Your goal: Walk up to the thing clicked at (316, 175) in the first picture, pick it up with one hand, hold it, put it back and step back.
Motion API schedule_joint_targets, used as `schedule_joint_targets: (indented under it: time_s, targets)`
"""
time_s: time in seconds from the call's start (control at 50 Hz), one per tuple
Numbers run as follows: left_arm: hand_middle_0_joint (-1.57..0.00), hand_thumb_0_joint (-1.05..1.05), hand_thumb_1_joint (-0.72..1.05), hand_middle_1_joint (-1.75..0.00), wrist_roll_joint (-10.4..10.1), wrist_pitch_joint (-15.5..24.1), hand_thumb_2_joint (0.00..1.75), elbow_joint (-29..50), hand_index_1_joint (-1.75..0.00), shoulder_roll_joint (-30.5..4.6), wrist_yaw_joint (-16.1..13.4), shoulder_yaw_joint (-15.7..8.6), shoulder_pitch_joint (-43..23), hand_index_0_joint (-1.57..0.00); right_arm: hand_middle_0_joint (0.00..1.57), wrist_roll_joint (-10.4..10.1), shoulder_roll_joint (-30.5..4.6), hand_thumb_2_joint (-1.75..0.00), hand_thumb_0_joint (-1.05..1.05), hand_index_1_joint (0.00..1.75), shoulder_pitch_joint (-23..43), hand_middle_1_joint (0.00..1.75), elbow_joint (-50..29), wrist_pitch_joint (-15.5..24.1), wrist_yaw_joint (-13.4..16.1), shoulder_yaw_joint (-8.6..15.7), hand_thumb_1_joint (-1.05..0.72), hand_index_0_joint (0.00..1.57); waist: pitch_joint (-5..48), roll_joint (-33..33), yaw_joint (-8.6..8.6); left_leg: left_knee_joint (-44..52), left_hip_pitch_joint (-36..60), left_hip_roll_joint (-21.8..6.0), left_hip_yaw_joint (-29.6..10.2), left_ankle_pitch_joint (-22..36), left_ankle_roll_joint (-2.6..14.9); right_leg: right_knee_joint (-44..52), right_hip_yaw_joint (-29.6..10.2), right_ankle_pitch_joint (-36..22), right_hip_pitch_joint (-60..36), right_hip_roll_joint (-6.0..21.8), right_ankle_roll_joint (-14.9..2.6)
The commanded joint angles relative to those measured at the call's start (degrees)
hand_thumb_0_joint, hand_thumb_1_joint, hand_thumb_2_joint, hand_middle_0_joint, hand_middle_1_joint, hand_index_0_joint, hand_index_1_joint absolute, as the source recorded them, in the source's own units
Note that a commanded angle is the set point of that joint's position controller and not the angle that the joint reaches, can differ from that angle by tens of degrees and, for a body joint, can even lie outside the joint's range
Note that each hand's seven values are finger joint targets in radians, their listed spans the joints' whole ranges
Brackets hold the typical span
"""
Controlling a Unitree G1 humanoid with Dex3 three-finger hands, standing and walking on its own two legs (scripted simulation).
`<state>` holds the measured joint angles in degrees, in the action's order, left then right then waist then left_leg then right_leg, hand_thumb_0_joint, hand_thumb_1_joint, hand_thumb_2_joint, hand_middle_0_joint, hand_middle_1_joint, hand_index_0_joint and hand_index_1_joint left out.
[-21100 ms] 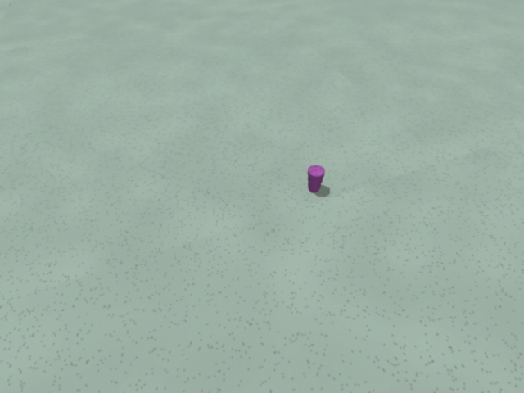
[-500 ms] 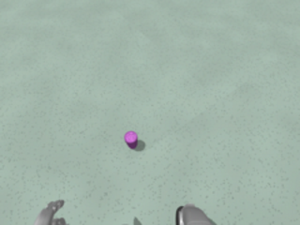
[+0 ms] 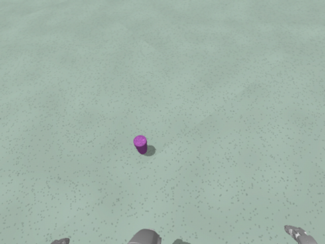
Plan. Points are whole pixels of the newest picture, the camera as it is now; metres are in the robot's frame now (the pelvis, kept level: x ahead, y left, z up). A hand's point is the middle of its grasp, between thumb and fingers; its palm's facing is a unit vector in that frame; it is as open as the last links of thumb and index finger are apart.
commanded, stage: walk up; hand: left
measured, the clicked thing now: (141, 145) +0.74 +0.23 -0.70
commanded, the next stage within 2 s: stand in 0.94 s
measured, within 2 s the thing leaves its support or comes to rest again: neither
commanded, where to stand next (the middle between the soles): +0.39 +0.03 m, yaw -1 degrees
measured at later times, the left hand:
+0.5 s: hand out of the picture -0.04 +0.27 -0.15, palm faces +0.00 -0.93 -0.36, open 7.4 cm
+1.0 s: hand out of the picture +0.04 +0.26 -0.13, palm faces +0.02 -0.94 -0.33, open 7.4 cm
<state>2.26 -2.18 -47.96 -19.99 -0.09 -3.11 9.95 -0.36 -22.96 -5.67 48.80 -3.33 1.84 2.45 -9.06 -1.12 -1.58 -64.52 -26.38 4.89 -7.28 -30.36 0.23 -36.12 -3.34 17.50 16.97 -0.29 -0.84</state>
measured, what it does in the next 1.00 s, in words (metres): steps on the spot: left foot, then right foot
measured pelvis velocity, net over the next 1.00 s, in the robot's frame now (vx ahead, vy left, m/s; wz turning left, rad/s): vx -0.07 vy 0.01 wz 0.01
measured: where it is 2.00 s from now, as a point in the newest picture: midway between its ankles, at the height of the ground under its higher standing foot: outside the picture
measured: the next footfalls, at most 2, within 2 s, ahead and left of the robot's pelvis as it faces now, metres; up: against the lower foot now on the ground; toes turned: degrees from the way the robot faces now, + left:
left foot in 0.12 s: -0.02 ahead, +0.12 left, +0.00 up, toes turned -2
right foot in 0.38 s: -0.04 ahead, -0.13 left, +0.00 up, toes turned +3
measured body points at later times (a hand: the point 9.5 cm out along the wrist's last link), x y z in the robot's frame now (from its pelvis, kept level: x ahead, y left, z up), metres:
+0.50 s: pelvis -0.08 +0.00 +0.00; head -0.07 +0.00 +0.45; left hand -0.04 +0.31 -0.12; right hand +0.01 -0.31 -0.12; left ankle -0.06 +0.12 -0.71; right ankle -0.08 -0.13 -0.73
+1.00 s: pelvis -0.07 +0.01 +0.02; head -0.06 +0.01 +0.47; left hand +0.04 +0.31 -0.11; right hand +0.04 -0.29 -0.11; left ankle -0.06 +0.12 -0.73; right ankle -0.08 -0.13 -0.73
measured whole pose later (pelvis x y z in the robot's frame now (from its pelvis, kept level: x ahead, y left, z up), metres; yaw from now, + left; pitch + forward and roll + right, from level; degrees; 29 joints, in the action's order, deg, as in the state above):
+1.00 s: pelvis -0.07 +0.01 +0.02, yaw +1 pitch -2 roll +0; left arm 0.3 1.2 -61.7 -20.4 0.4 -1.4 3.9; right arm 1.0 -18.8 -4.8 61.4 1.3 -0.3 1.2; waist -3.2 0.3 -0.1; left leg -23.9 -9.2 0.9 -2.4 -12.4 0.3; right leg -22.3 -2.2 13.8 6.2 0.3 1.2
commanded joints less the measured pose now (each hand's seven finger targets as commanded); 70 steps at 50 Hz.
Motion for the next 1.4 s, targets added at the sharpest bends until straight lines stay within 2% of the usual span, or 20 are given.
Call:
schedule_joint_targets:
  time_s: [0.0,0.08,0.1,0.12,0.14,0.16,0.22,0.28,0.34,0.36,0.4,0.42,0.5,0.54,0.58,0.66,0.72,0.86,1.02,1.38]
  targets:
    - [-0.2,0.0,0.9,-0.3,0.8,1.6,0.9,5.8,-0.3,-14.2,-1.6,-4.4,0.2,-0.2,0.2,0.6,-9.2,-0.9,0.0,0.3,-3.1,0.3,-2.7,2.1,0.4,2.3,-0.9,0.2,10.2,11.2,-1.07,13.6,0.8,-2.0,3.2,-0.3,-1.27,8.3,-9.6,-20.2,-8.8,11.0,-10.57]
    - [-0.2,0.0,0.9,-0.3,-0.5,0.8,0.9,5.9,-0.3,-15.4,-0.9,-4.1,-1.3,-0.2,0.2,2.2,-8.4,-0.9,0.0,0.3,-8.2,0.3,0.4,3.4,-0.2,3.2,-0.9,0.2,12.3,11.2,1.96,43.4,15.5,-3.1,8.5,13.7,0.48,2.1,-9.7,-14.5,-5.2,11.0,-7.68]
    - [-0.2,0.0,0.9,-0.3,-0.7,0.7,0.9,5.7,-0.3,-12.6,-0.8,-3.1,0.3,-0.2,0.2,3.0,-10.3,-0.9,0.0,0.3,-7.7,0.3,0.7,3.9,-0.1,3.9,-0.9,0.2,11.9,4.8,1.06,45.3,20.7,-7.8,-0.7,15.2,2.0,-2.0,-8.1,-8.3,2.4,8.0,-4.37]
    - [-0.2,0.0,0.9,-0.3,-1.3,0.7,0.9,5.5,-0.3,-9.5,-0.6,-2.2,2.0,-0.2,0.2,3.7,-14.8,-0.9,0.0,0.3,-4.0,0.3,-0.6,4.1,-0.3,4.7,-0.9,0.2,10.3,-8.6,-0.25,48.6,22.8,-20.4,-18.9,13.4,7.39,-9.8,-2.4,8.6,13.6,-0.8,-0.71]
    - [-0.2,0.0,0.9,-0.3,-1.1,0.6,0.9,4.6,-0.3,-13.4,-1.5,-3.7,-3.0,-0.2,0.2,2.9,-18.6,-0.9,0.0,0.3,-2.7,0.3,-1.4,4.3,-0.8,5.1,-0.9,0.2,9.0,-9.3,2.95,50.0,7.8,-28.4,-24.4,10.3,14.87,-18.2,-3.8,18.8,6.1,-1.0,0.09]
    - [-0.2,0.0,0.9,-0.3,-0.8,0.7,0.9,4.0,-0.3,-14.5,-1.3,-3.9,-4.0,-0.2,0.2,3.0,-16.9,-0.9,0.0,0.3,-0.2,0.3,-1.6,4.8,-0.7,5.1,-0.9,0.2,6.4,-5.0,1.93,49.5,4.1,-26.9,-21.1,10.6,15.14,-22.2,-6.4,16.3,3.5,-0.9,-0.35]
    - [-0.2,0.0,0.9,-0.3,-1.8,1.1,0.9,0.9,-0.3,-13.3,-0.1,-3.8,1.2,-0.2,0.2,3.0,-12.7,-0.9,0.0,0.3,2.3,0.3,-1.5,5.4,-0.5,3.6,-0.9,0.2,5.8,-6.5,-0.75,46.2,6.7,-18.2,-7.4,12.0,9.95,-19.1,-4.7,9.9,2.8,-1.7,-0.49]
    - [-0.2,0.0,0.9,-0.3,-1.1,2.2,0.9,-0.1,-0.3,-12.1,0.9,-3.4,0.7,-0.2,0.2,3.3,-12.6,-0.9,0.0,0.3,0.3,0.3,-0.9,5.0,-1.2,4.1,-0.9,0.2,6.7,-9.5,1.7,46.1,11.5,-16.5,-6.4,2.4,9.23,-3.6,0.6,11.0,0.1,-0.4,0.51]
    - [-0.2,0.0,0.9,-0.3,-0.6,3.5,0.9,-3.5,-0.3,-11.1,0.2,-3.6,4.0,-0.2,0.2,2.6,-11.7,-0.9,0.0,0.3,-0.9,0.3,-0.6,3.8,-1.7,3.6,-0.9,0.2,7.5,-6.9,-0.2,40.2,8.0,-14.2,-2.7,3.5,6.75,15.6,2.9,2.1,-11.3,-2.3,-1.13]
    - [-0.2,0.0,0.9,-0.3,-0.1,4.1,0.9,-4.3,-0.3,-13.0,-0.2,-4.1,5.2,-0.2,0.2,2.1,-9.7,-0.9,0.0,0.3,-1.6,0.3,-0.7,3.6,-1.7,3.1,-0.9,0.2,8.6,-2.9,-0.58,35.7,3.5,-12.4,-1.0,4.1,4.51,16.3,-2.7,1.4,-16.8,0.2,-2.16]
    - [-0.2,0.0,0.9,-0.3,0.5,4.6,0.9,-2.8,-0.3,-19.7,-0.3,-4.8,0.6,-0.2,0.2,1.7,-8.2,-0.9,0.0,0.3,-0.5,0.3,-0.5,3.5,-1.4,2.8,-0.9,0.2,5.3,9.4,-0.6,19.7,2.8,-4.8,2.9,-1.6,-0.17,24.5,-27.8,24.4,-1.4,18.2,-11.03]
    - [-0.2,0.0,0.9,-0.3,0.3,4.8,0.9,-1.2,-0.3,-18.4,-0.2,-4.4,-3.7,-0.2,0.2,1.5,-9.7,-0.9,0.0,0.3,-2.1,0.3,0.6,3.6,-1.7,3.3,-0.9,0.2,3.0,6.4,1.31,17.5,6.9,-6.2,0.8,0.8,-0.38,24.4,-26.5,24.9,3.7,18.8,-12.01]
    - [-0.2,0.0,0.9,-0.3,-0.7,4.7,0.9,-2.2,-0.3,-14.5,-0.1,-3.0,-5.4,-0.2,0.2,1.4,-7.4,-0.9,0.0,0.3,-6.3,0.3,3.6,5.4,-1.9,2.7,-0.9,0.2,6.4,8.9,3.34,36.5,15.9,-5.2,4.8,11.2,0.64,15.6,-10.8,1.9,1.7,10.5,-6.12]
    - [-0.2,0.0,0.9,-0.3,-1.2,4.4,0.9,-2.5,-0.3,-11.5,0.3,-1.7,-3.2,-0.2,0.2,2.2,-9.1,-0.9,0.0,0.3,-6.3,0.3,3.8,6.2,-1.4,3.2,-0.9,0.2,10.3,3.6,2.96,44.3,22.6,-11.2,-4.0,19.7,2.76,7.3,-5.4,-11.1,1.8,6.2,-2.09]
    - [-0.2,0.0,0.9,-0.3,-2.2,4.0,0.9,-5.2,-0.3,-11.4,0.2,-1.7,-1.4,-0.2,0.2,1.6,-11.9,-0.9,0.0,0.3,-0.7,0.3,3.3,6.3,-1.6,3.0,-0.9,0.2,9.1,-0.7,-0.58,46.7,12.0,-17.5,-11.2,11.4,7.14,7.5,-0.7,4.2,-5.4,1.7,-0.39]
    - [-0.2,0.0,0.9,-0.3,-1.8,4.7,0.9,-6.9,-0.3,-13.0,0.1,-1.7,-2.9,-0.2,0.2,1.5,-9.6,-0.9,0.0,0.3,0.8,0.3,5.0,6.1,-1.6,2.0,-0.9,0.2,6.7,-2.2,0.29,44.1,10.7,-10.7,-2.5,16.1,1.99,13.4,-4.1,-6.4,-8.8,4.5,-2.18]
    - [-0.2,0.0,0.9,-0.3,-2.0,5.0,0.9,-7.7,-0.3,-13.2,-0.2,-1.5,-4.1,-0.2,0.2,1.3,-8.9,-0.9,0.0,0.3,0.2,0.3,6.6,6.2,-1.5,1.7,-0.9,0.2,10.4,-0.4,0.83,41.8,15.3,-10.1,-0.1,26.5,1.65,14.0,-4.1,-14.2,-10.6,5.9,-2.11]
    - [-0.2,0.0,0.9,-0.3,-1.9,4.5,0.9,-9.8,-0.3,-12.3,-0.4,-1.3,-6.7,-0.2,0.2,1.2,-8.1,-0.9,0.0,0.3,2.4,0.3,8.2,6.0,-1.4,1.6,-0.9,0.2,10.2,0.6,0.7,43.9,14.8,-10.9,-0.6,25.9,1.98,15.4,-2.9,-12.9,-12.3,5.6,-1.4]
    - [-0.2,0.0,0.9,-0.3,-2.1,4.5,0.9,-11.9,-0.3,-11.9,-0.6,0.1,-8.0,-0.2,0.2,0.6,-8.8,-0.9,0.0,0.3,3.2,0.3,10.0,5.9,-1.3,0.9,-0.9,0.2,13.9,0.8,1.55,44.3,22.4,-12.0,-0.2,40.5,1.42,17.0,-2.5,-23.3,-14.4,6.8,0.35]
    - [-0.2,0.0,0.9,-0.3,-1.7,4.3,0.9,-14.4,-0.3,-12.1,-0.3,0.7,-7.0,-0.2,0.2,0.7,-9.3,-0.9,0.0,0.3,3.9,0.3,12.3,5.3,-1.6,0.1,-0.9,0.2,10.0,0.6,1.67,48.9,19.3,-11.5,-0.7,25.0,0.96,20.9,-2.9,-10.7,-11.8,6.7,0.14]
